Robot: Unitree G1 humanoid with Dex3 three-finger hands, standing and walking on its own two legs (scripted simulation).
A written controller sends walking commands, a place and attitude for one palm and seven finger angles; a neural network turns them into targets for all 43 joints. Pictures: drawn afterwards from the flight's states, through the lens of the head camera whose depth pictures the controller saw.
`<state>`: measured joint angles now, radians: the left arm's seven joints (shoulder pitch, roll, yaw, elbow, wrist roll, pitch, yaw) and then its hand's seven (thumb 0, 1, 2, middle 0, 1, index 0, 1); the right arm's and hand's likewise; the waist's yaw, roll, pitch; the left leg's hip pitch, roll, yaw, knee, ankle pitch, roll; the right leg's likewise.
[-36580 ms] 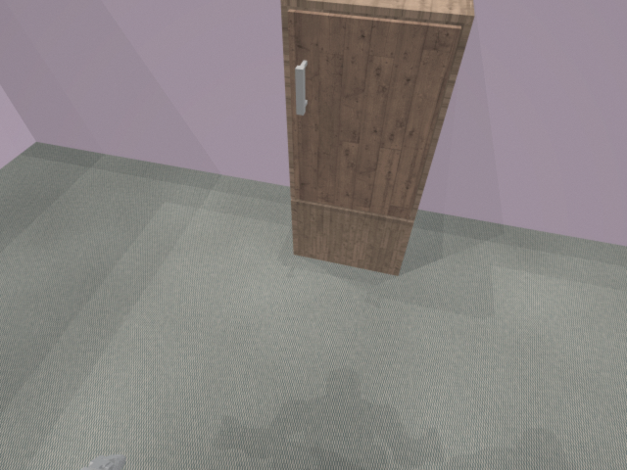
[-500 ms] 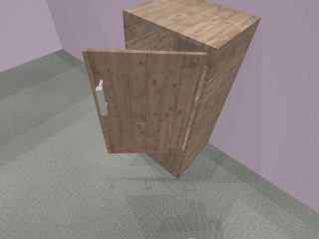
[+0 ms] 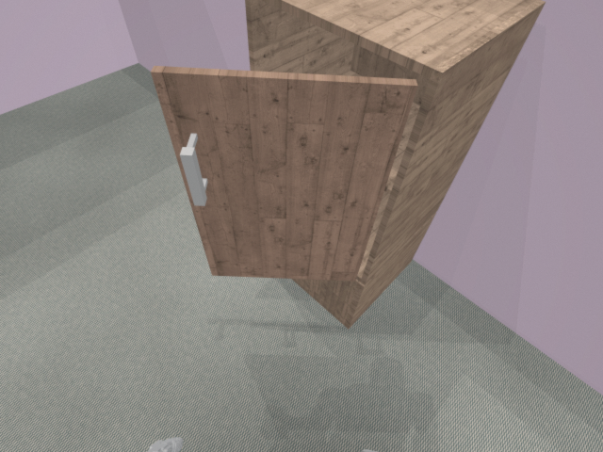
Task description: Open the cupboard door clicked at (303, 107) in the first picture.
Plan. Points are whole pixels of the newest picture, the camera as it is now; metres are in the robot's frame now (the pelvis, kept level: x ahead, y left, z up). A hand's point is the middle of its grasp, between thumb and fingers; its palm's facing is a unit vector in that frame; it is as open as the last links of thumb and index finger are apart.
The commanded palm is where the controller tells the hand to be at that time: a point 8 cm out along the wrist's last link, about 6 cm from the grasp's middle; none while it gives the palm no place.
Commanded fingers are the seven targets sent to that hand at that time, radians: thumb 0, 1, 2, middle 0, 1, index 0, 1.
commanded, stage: come to a stop and stand still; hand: left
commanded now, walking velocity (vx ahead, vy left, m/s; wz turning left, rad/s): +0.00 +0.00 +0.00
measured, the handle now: (196, 170) +0.55 +0.21 +0.01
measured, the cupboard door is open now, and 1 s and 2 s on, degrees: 43 43 43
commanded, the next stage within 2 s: look again from close up in 0.80 s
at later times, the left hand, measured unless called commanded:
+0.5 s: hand out of the picture -0.05 +0.17 -0.16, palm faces +0.00 -0.99 -0.17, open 7.4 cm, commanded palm none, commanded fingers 0.00 0.90 0.90 -0.20 -0.30 -0.20 -0.30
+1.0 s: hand out of the picture -0.07 +0.16 -0.17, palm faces -0.01 -0.99 -0.15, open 7.4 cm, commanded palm none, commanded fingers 0.00 0.90 0.90 -0.20 -0.30 -0.20 -0.30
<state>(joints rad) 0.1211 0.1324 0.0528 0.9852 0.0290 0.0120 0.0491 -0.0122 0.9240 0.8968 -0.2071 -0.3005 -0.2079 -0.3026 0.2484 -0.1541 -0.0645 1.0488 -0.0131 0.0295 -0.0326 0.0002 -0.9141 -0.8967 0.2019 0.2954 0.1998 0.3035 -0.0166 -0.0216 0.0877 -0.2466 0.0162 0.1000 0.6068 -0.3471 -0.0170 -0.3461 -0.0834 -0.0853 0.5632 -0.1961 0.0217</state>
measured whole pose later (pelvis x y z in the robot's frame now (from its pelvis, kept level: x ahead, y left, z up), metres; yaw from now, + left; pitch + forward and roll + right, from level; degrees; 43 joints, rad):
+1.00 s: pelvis -0.05 +0.01 +0.01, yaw +0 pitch -1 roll -1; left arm 0.33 0.11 -0.02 1.12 0.02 -0.03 0.06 0.01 0.91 0.90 -0.20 -0.30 -0.20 -0.30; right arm 0.34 -0.10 0.01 1.11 -0.01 -0.01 -0.01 0.00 -0.91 -0.90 0.20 0.30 0.20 0.30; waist -0.03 0.00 0.05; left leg -0.27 0.01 0.11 0.50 -0.21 0.06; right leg -0.22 -0.02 -0.07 0.47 -0.23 0.01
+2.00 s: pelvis -0.01 +0.02 +0.00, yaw +0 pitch +0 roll -1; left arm 0.45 0.13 0.02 1.08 0.03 -0.02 0.02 0.01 0.91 0.90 -0.20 -0.30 -0.20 -0.30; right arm 0.35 -0.10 -0.01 1.09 -0.02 -0.03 0.00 0.00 -0.91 -0.90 0.20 0.30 0.20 0.30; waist 0.00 -0.06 0.00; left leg -0.27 -0.01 0.11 0.60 -0.33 0.07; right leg -0.21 -0.03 -0.06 0.57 -0.35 0.00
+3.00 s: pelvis -0.01 -0.01 +0.01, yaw +1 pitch -3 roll +1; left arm 0.37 0.15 -0.02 1.10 0.02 0.01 0.04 0.01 0.91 0.90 -0.20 -0.30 -0.20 -0.30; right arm 0.29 -0.17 -0.01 1.01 -0.01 0.00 -0.01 0.00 -0.92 -0.90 0.20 0.30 0.20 0.30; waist 0.00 0.01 0.02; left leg -0.18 -0.01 0.10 0.52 -0.29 0.03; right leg -0.31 -0.07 -0.08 0.53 -0.17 -0.01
